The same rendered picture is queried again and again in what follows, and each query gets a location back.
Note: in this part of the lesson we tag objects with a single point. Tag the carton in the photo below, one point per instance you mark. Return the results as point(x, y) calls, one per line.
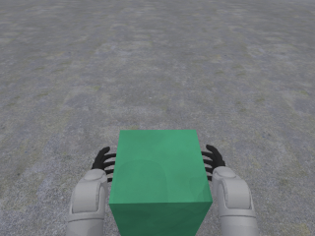
point(159, 184)

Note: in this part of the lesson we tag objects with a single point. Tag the robot right forearm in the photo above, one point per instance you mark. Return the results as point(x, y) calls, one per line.
point(236, 208)

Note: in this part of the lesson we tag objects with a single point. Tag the robot right hand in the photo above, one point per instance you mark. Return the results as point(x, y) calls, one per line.
point(216, 160)

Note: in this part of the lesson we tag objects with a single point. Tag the robot left hand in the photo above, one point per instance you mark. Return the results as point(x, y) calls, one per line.
point(99, 161)

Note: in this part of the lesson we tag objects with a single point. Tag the robot left forearm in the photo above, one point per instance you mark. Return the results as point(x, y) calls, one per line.
point(87, 205)

